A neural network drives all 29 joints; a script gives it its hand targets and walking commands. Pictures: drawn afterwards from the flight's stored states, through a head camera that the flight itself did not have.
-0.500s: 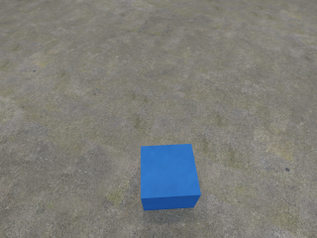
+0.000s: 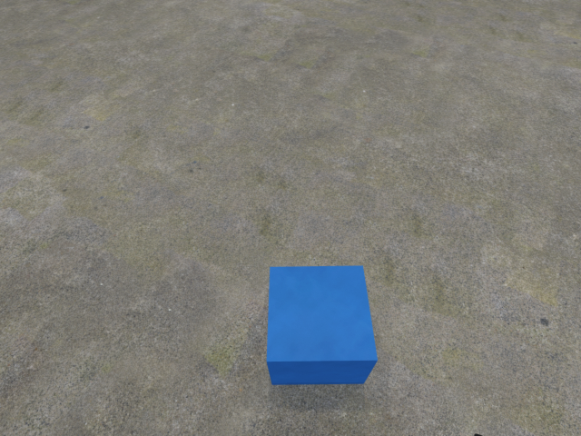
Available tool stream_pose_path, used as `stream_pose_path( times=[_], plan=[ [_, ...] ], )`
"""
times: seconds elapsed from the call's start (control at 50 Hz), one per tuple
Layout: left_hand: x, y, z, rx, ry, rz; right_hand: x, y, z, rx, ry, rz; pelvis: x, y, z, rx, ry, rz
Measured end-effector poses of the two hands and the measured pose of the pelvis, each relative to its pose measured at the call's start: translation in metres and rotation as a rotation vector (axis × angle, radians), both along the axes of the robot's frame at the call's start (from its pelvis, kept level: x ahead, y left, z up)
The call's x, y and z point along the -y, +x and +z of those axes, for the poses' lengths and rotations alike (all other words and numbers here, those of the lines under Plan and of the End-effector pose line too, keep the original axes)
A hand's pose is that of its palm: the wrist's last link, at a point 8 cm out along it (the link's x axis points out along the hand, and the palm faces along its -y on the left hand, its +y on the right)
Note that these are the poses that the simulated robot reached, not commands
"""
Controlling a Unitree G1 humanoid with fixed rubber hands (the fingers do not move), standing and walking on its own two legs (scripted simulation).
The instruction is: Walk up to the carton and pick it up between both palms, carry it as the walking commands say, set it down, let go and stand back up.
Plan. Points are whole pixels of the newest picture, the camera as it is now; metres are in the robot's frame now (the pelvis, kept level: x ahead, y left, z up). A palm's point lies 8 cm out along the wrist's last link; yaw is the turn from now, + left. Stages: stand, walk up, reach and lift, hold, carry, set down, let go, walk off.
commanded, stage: walk up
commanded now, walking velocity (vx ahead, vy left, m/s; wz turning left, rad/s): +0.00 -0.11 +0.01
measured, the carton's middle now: (317, 325) +0.49 -0.05 -0.64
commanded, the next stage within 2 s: none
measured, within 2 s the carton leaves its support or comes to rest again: neither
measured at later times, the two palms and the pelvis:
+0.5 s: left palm out of the picture +0.03 +0.22 -0.13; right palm out of the picture +0.04 -0.31 -0.12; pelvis -0.01 -0.04 +0.00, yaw -1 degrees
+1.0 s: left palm out of the picture +0.01 +0.19 -0.13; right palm out of the picture +0.05 -0.28 -0.12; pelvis -0.02 -0.04 +0.01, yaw +0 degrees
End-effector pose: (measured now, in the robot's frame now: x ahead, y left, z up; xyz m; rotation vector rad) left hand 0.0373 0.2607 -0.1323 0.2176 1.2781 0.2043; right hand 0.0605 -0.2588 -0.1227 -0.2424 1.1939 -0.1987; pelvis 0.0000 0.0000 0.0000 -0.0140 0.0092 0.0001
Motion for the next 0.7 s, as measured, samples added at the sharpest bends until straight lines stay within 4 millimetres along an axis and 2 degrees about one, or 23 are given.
stream_pose_path(
  times=[0.08,0.16,0.24,0.3,0.4,0.46,0.5,0.54,0.6,0.7],
  plan=[
    [0.008,-0.011,-0.006,-0.03,-0.032,0.005,0.002,0.0,0.006,0.008,-0.011,-0.001,0.005,-0.001,0.001,-0.002,0.002,-0.014],
    [0.02,-0.016,-0.003,-0.034,-0.035,0.007,0.019,-0.004,0.005,-0.011,-0.017,-0.006,0.017,-0.003,0.002,-0.005,-0.004,-0.009],
    [0.027,-0.026,0.003,-0.045,-0.021,0.022,0.03,0.005,0.004,0.006,-0.019,-0.009,0.022,-0.003,0.003,-0.004,-0.004,-0.006],
    [0.027,-0.031,0.003,-0.057,-0.015,0.036,0.031,0.008,0.003,0.011,-0.016,-0.005,0.022,-0.003,0.003,-0.001,0.0,0.003],
    [0.028,-0.023,-0.003,-0.051,-0.028,0.025,0.031,-0.004,0.005,-0.002,-0.025,-0.023,0.026,-0.004,0.002,0.0,0.01,-0.011],
    [0.032,-0.015,-0.004,-0.036,-0.031,0.014,0.043,-0.019,0.004,-0.036,-0.037,-0.047,0.035,-0.005,0.0,-0.006,0.007,-0.011],
    [0.037,-0.012,-0.002,-0.022,-0.022,0.007,0.055,-0.022,0.001,-0.051,-0.039,-0.057,0.043,-0.005,-0.001,-0.016,0.01,-0.01],
    [0.044,-0.015,0.0,-0.021,-0.009,0.005,0.067,-0.016,-0.003,-0.048,-0.04,-0.054,0.05,-0.006,-0.003,-0.023,0.009,-0.013],
    [0.053,-0.028,0.008,-0.038,0.001,0.024,0.073,0.001,0.001,-0.024,-0.042,-0.034,0.054,-0.009,0.002,-0.029,0.013,-0.005],
    [0.06,-0.042,0.01,-0.065,0.006,0.051,0.063,0.028,0.007,0.029,-0.01,0.006,0.057,-0.014,0.008,-0.036,0.025,-0.005]
  ],
)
